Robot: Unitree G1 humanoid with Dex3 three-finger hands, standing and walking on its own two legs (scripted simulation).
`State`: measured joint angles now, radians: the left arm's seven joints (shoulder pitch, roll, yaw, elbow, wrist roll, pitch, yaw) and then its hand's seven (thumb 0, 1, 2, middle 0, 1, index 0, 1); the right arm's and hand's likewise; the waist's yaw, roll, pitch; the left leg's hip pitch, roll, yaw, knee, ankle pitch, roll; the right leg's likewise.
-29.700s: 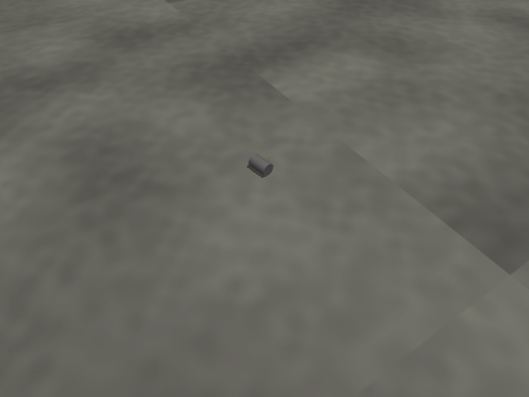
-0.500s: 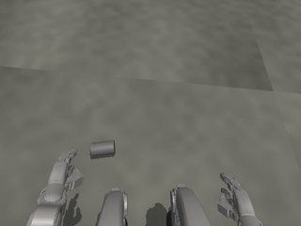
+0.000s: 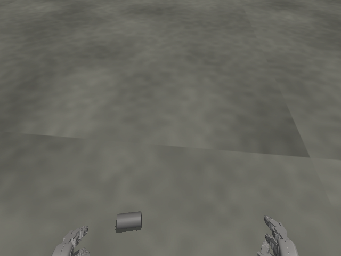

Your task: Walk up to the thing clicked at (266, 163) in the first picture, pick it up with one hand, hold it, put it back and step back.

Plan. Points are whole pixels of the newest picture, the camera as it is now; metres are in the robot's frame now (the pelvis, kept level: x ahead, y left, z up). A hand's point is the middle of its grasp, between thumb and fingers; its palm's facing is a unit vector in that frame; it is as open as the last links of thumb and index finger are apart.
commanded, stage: home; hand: left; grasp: from above
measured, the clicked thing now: (129, 220) +0.49 +0.21 -0.68
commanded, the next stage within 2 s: stand in 1.94 s
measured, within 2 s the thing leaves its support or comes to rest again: neither
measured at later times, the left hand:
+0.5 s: hand out of the picture +0.16 +0.18 -0.05, palm faces +0.05 -0.98 -0.20, open 7.4 cm
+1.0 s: hand out of the picture +0.16 +0.18 -0.05, palm faces +0.04 -0.98 -0.20, open 7.4 cm
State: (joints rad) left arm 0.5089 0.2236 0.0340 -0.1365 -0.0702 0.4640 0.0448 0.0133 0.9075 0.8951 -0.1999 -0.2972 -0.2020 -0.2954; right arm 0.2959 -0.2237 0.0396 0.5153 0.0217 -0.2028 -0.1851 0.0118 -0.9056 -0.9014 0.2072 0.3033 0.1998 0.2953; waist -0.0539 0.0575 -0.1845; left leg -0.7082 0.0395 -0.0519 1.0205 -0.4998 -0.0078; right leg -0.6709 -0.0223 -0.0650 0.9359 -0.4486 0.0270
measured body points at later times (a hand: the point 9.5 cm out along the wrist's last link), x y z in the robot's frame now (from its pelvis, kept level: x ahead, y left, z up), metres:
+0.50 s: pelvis -0.01 +0.00 +0.00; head +0.01 +0.01 +0.45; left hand +0.15 +0.23 -0.03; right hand +0.15 -0.24 -0.06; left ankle +0.00 +0.12 -0.68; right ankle +0.01 -0.14 -0.68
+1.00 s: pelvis +0.00 +0.00 +0.00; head +0.01 +0.00 +0.45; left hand +0.15 +0.23 -0.03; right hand +0.16 -0.25 -0.06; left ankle +0.00 +0.12 -0.68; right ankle +0.01 -0.14 -0.68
